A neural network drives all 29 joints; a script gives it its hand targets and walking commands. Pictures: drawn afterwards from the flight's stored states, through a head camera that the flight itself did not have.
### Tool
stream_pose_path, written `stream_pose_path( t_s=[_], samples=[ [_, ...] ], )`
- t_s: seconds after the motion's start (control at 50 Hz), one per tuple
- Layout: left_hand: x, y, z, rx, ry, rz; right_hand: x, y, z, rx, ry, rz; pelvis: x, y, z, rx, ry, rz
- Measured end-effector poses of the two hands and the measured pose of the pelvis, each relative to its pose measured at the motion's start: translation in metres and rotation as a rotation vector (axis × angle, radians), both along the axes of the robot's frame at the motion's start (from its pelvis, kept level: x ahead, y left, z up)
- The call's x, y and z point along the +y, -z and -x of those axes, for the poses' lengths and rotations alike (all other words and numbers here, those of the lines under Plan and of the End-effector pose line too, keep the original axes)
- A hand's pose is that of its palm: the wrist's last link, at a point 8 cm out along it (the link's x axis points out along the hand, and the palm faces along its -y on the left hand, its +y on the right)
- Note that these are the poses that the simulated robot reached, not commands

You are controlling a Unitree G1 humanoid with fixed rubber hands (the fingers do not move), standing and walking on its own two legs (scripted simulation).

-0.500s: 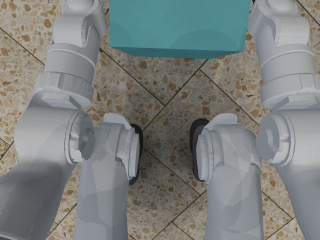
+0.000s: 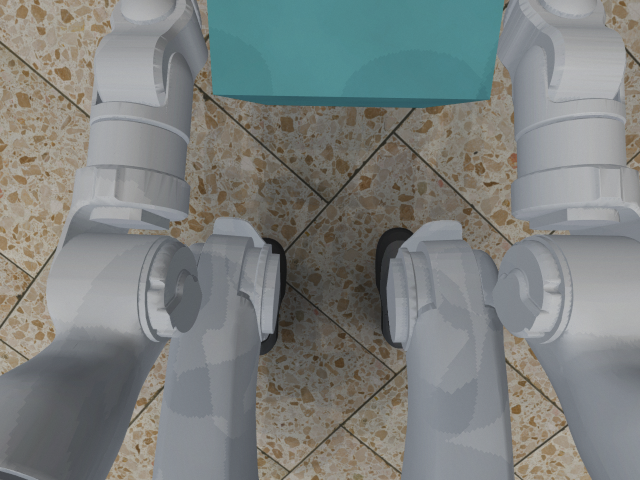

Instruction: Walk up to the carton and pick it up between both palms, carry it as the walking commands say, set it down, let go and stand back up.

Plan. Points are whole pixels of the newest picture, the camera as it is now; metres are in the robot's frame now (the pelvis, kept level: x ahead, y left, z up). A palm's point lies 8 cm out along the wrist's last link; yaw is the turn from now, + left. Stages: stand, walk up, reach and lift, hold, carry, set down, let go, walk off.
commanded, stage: reach and lift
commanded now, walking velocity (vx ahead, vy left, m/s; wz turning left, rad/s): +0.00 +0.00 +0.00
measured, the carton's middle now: out of the picture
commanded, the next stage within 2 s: none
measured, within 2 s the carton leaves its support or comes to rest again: neither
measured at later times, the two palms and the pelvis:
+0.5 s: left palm out of the picture +0.54 +0.12 -0.06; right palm out of the picture +0.53 -0.18 -0.06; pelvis -0.02 +0.00 +0.05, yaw +0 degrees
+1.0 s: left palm out of the picture +0.52 +0.12 +0.01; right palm out of the picture +0.51 -0.17 +0.00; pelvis -0.02 +0.00 +0.10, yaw -1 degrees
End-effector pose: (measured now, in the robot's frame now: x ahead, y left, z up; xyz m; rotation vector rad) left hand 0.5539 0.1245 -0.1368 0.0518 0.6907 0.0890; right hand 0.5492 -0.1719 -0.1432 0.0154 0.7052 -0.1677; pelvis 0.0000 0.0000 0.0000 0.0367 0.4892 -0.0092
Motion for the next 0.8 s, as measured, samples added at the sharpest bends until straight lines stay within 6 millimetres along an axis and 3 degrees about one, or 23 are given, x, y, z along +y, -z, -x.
stream_pose_path(
  t_s=[0.4, 0.8],
  samples=[
    [-0.006, -0.067, 0.009, -0.037, 0.003, 0.015, -0.006, -0.069, 0.013, -0.039, 0.022, 0.0, 0.001, -0.039, 0.013, -0.046, 0.005, 0.003],
    [0.003, -0.115, 0.029, -0.026, -0.002, 0.004, 0.003, -0.117, 0.029, -0.028, 0.014, -0.005, -0.001, -0.078, 0.02, -0.083, 0.001, 0.004]
  ],
)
